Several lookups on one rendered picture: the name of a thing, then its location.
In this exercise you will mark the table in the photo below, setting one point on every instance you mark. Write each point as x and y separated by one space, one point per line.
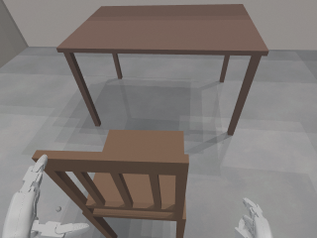
200 30

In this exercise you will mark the chair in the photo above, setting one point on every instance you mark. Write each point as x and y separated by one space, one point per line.
140 174

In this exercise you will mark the robot right hand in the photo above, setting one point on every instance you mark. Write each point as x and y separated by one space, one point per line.
258 227

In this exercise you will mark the robot left hand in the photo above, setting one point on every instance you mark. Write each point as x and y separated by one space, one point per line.
19 221

